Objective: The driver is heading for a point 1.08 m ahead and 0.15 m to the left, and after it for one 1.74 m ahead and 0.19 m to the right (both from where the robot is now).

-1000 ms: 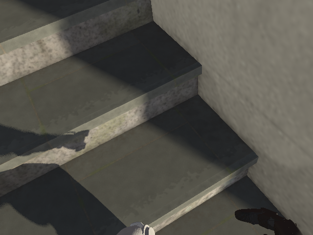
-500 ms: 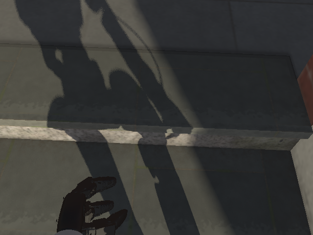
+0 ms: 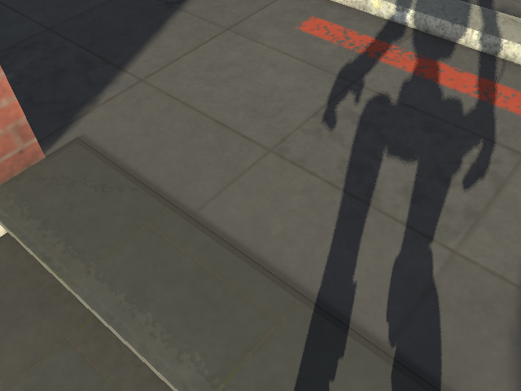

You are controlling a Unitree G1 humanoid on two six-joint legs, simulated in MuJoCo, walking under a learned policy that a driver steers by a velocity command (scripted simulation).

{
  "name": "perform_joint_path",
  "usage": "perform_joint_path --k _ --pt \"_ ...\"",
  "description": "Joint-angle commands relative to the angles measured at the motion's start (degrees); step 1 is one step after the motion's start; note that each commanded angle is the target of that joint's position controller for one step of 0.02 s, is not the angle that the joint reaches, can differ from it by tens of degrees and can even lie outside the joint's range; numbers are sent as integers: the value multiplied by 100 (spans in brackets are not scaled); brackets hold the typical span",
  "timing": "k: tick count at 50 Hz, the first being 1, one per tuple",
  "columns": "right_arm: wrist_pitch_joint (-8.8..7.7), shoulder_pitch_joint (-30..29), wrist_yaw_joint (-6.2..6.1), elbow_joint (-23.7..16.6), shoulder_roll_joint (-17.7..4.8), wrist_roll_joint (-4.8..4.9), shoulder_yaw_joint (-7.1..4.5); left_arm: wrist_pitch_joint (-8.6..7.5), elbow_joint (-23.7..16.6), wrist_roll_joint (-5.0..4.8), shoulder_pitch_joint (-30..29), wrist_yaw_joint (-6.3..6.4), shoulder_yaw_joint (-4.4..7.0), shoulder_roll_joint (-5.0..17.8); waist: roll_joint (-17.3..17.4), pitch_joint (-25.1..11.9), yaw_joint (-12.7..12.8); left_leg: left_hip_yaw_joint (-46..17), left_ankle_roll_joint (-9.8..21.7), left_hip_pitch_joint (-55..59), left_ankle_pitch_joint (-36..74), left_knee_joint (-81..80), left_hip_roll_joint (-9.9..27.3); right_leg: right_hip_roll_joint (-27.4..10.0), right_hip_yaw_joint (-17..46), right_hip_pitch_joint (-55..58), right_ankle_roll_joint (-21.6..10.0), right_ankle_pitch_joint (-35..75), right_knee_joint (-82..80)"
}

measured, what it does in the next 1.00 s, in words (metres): climbs: right foot 0.17 m higher, then left foot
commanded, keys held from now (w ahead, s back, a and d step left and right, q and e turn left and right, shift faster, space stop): w+q+shift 0.04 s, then w+shift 0.86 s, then w+q+shift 0.02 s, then e+shift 0.08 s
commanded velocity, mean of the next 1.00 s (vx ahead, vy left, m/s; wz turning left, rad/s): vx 0.99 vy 0.00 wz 0.27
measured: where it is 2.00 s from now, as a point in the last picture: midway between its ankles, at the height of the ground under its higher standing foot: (295, 108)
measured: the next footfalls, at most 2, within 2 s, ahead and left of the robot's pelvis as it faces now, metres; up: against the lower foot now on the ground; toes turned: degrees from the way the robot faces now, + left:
right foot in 0.26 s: +0.45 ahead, -0.17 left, +0.17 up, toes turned +9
left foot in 0.70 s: +0.82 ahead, +0.04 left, +0.17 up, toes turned +16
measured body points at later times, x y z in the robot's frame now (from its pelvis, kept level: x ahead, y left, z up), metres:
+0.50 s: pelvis +0.48 -0.09 +0.21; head +0.48 -0.09 +0.66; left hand +0.35 +0.14 +0.07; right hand +0.78 -0.20 +0.18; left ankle +0.55 +0.06 -0.37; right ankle +0.41 -0.18 -0.51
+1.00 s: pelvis +0.99 -0.01 +0.22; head +1.01 -0.01 +0.66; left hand +1.18 +0.25 +0.17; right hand +0.98 -0.29 +0.09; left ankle +0.78 +0.03 -0.50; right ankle +1.25 -0.10 -0.45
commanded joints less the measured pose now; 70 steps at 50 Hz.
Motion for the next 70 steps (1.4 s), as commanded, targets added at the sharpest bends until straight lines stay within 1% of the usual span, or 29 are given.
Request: perform_joint_path --k 1,5,9,10,12,13,14,15,17,20,24,27,30,33,35,36,37,40,44,49,52,53,54,55,56,57,59,61,70 --pt "-428 201 26 56 -506 -40 -164 212 -846 68 -199 248 -272 -242 51 406 32 -3007 985 925 1269 -3309 1505 219 -263 -2615 -73 -1369 1579" --pt "-563 715 54 617 -595 78 -160 251 -2055 100 -2759 429 -552 -766 75 1363 -159 -2444 570 108 834 -4680 1701 -101 -138 -3494 -370 -2775 -22" --pt "-609 196 38 46 -1385 450 -421 355 -1290 -2 -960 216 -254 -165 -262 -670 380 -1313 481 -725 6147 -5119 1816 294 -1558 2745 -345 -197 -3520" --pt "-579 247 22 36 -1778 452 -550 410 -850 -83 -147 205 -80 89 -93 -1562 648 -1088 409 291 8356 -3946 1767 651 -1577 3452 -247 -559 -3843" --pt "-736 142 97 -45 -1931 269 -717 349 -629 -235 1229 172 199 688 707 -1671 1528 -1356 107 1640 10681 -684 1892 752 -1183 3589 -281 -2088 -5599" --pt "-945 -510 159 -212 -1177 54 -584 286 -102 -195 2015 111 380 1275 -565 -1464 1799 -1228 -100 958 6134 2392 1050 260 93 3707 -607 -2727 -6372" --pt "-924 85 288 -772 217 -61 -248 345 266 -212 1369 96 379 1418 -2608 -1288 517 -1419 -133 -796 1644 4130 58 -812 3622 3476 -1020 -2389 -8857" --pt "-937 637 316 -955 317 -167 -160 291 33 -280 413 74 386 1087 -1742 -1174 -170 -1463 -1 -1500 1632 5117 387 -1269 5173 3538 -1284 -4558 -9762" --pt "-767 -1 288 -1251 400 -257 13 100 552 -267 7 51 153 20 -252 248 -551 -1000 97 -1966 1904 5475 900 -1131 4063 2146 -1188 -4432 -9739" --pt "-314 -709 108 -1716 1014 -143 323 -134 1685 -81 1060 14 111 -295 37 914 -686 -1074 164 -3106 795 6365 902 -750 1854 1622 -775 -2362 -9380" --pt "-238 -1225 142 -1971 -391 104 44 -189 1495 -308 501 64 213 403 220 1309 -917 -571 -403 -1269 1744 1708 1379 -234 -24 977 -715 -182 -11098" --pt "-285 -1558 313 -1759 54 130 212 -283 1704 -485 1315 115 295 801 328 719 -417 588 -228 27 3074 -680 1470 -54 -743 2523 -713 2006 -11721" --pt "-308 -2052 382 -1670 125 131 234 -181 1819 -308 2134 134 352 1180 -374 546 -9 1226 -77 143 2600 -1916 809 -315 -903 4702 -485 5856 -11097" --pt "-369 -625 165 -1208 -516 23 -52 12 1870 -239 2244 301 419 1455 -1002 -327 -843 976 173 1908 2357 -2595 593 -686 -942 5235 -240 7438 -8626" --pt "-399 1226 -32 -600 -900 -100 -265 54 1427 -256 1241 289 471 1333 -657 -1008 -1709 -183 535 4816 1732 -2577 1702 -61 -889 2745 -342 3303 -5294" --pt "-398 1400 -41 -571 -1262 -150 -325 -88 984 -160 1171 234 270 436 1109 -1334 -1157 -2057 743 5958 3796 -1707 3039 712 -609 864 -371 -1869 -3510" --pt "-408 1297 -52 -557 -1131 -172 -331 -76 733 -543 1462 207 244 632 770 -1881 -1078 -3671 1668 6579 1960 -2774 3613 677 24 -566 -377 -1628 -2718" --pt "-547 793 -37 -274 -357 -124 -174 6 513 -223 323 59 192 733 -367 269 -572 -2569 1118 3786 1432 -3985 2891 43 -100 -624 -307 -818 -3684" --pt "-729 836 -73 -27 -561 88 -149 270 -33 -17 -331 -161 50 580 88 1131 -57 -1410 704 2141 1808 -4889 2423 -462 -351 -764 -15 -859 -4949" --pt "-874 979 37 137 -988 304 -220 56 4 -221 -736 -322 -81 444 14 1174 -186 57 245 1382 4712 -5364 1831 48 -1253 2085 -202 2559 -8132" --pt "-788 1240 -50 254 -1292 200 -291 6 420 -106 109 -225 80 832 439 360 26 444 -200 2824 6995 -3537 1982 818 -1620 2994 -437 2203 -8501" --pt "-595 1032 -76 132 -1306 240 -257 -32 262 -520 275 -166 352 1313 613 -222 562 311 -504 2758 7520 -2238 2054 907 -1241 3873 -476 2517 -8531" --pt "-515 569 -119 -62 -1362 153 -272 9 509 -551 1195 -106 453 1598 582 -542 1074 495 -834 2443 6866 -614 1795 631 -884 4626 -554 3162 -8870" --pt "-533 913 -103 -379 -473 -196 -72 46 717 -367 1555 -58 444 2082 -1639 -1012 399 518 -1191 609 -349 2300 840 -563 525 6380 -928 6585 -7977" --pt "-646 1997 23 -432 -297 136 151 -46 435 -8 1371 -99 386 1967 -1877 -2853 43 -822 -1279 -684 -1155 4225 706 -1931 3275 7935 -2224 6881 -8411" --pt "-663 1475 30 -484 -930 224 63 48 97 -82 905 -124 527 1902 -793 -3213 405 -999 -1217 -622 -493 4320 959 -1677 3420 7562 -2293 5447 -8942" --pt "-613 271 -95 -945 -968 152 42 169 -55 -450 141 -85 447 1544 540 -1341 -22 -723 -1097 -809 -17 3277 1369 -924 2418 5182 -1828 3916 -9382" --pt "-437 101 -172 -1145 -932 98 17 205 -84 -368 -2 -10 444 1519 507 -449 -425 -678 -1159 -489 46 2791 1466 -628 1995 3410 -1792 3953 -9873" --pt "-226 -1245 -309 -1579 -632 147 88 690 -55 -592 -93 386 567 1626 -334 -778 -406 -622 -1401 539 2108 -1208 880 476 1472 2190 -719 2936 -9425"
Over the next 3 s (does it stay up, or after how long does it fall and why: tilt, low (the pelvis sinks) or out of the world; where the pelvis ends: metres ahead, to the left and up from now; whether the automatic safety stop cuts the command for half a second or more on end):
stays up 1.60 -0.13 0.19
